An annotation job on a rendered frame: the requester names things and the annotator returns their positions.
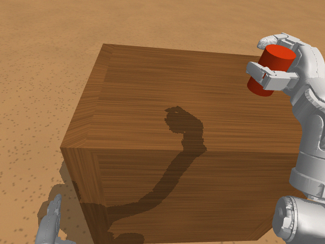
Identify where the right robot hand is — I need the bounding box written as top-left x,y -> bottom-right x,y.
246,33 -> 325,97

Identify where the can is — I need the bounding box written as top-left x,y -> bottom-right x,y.
247,44 -> 296,97

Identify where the right robot arm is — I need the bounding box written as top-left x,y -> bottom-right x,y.
272,77 -> 325,244

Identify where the left robot hand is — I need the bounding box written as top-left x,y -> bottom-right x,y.
35,194 -> 76,244

